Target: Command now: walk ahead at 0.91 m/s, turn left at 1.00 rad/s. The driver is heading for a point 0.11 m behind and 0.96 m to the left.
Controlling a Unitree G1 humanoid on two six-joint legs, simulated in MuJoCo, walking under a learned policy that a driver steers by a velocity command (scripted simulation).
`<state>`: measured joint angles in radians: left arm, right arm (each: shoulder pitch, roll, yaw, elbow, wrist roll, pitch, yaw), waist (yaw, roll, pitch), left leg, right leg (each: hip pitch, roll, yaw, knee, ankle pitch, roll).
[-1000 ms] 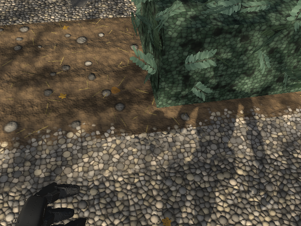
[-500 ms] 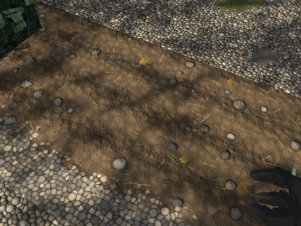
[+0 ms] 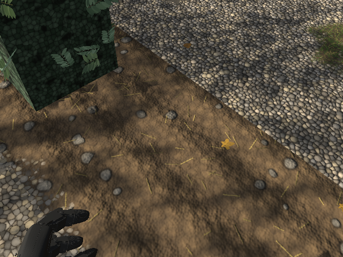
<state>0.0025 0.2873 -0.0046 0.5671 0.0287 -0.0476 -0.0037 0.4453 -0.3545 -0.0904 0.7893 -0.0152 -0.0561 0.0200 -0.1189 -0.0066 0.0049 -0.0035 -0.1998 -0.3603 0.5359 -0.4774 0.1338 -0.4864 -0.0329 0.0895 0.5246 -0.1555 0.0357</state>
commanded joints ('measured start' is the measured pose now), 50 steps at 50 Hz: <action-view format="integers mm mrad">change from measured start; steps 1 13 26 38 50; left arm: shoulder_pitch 513 368 250 10 403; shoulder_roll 333 74 162 85 68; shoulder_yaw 120 67 60 27 69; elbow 54 213 37 -51 204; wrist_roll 42 -9 -5 -11 13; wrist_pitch -16 -64 -51 0 -52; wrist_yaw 46 6 11 -15 0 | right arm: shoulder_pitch -138 -428 -15 -112 -280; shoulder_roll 15 -1 -244 -150 -1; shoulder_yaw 16 55 -52 -24 59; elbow -141 -239 -101 -46 -104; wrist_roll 28 -24 -15 10 -43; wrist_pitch -39 58 69 -39 -2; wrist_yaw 2 70 -15 -3 37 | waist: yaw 282 121 -41 88 157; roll -303 -59 0 31 -69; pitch -300 97 -252 80 30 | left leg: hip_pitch -663 -829 464 -361 -725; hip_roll -13 261 451 193 212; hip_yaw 122 323 -422 -52 179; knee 672 612 -224 -347 703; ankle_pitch -78 410 132 528 217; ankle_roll -18 -43 361 136 -18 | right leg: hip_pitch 897 420 -428 170 420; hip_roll -376 -211 1 -41 -239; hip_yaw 533 -178 -23 -82 263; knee -213 -381 1118 111 -325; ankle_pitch -686 180 -268 212 -267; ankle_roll -102 -69 2 28 -160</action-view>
